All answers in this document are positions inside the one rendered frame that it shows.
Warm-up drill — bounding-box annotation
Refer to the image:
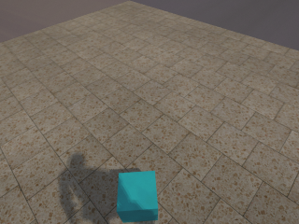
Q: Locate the carton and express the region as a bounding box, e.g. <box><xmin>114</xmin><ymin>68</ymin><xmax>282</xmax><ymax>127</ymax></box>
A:
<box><xmin>116</xmin><ymin>171</ymin><xmax>158</xmax><ymax>223</ymax></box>

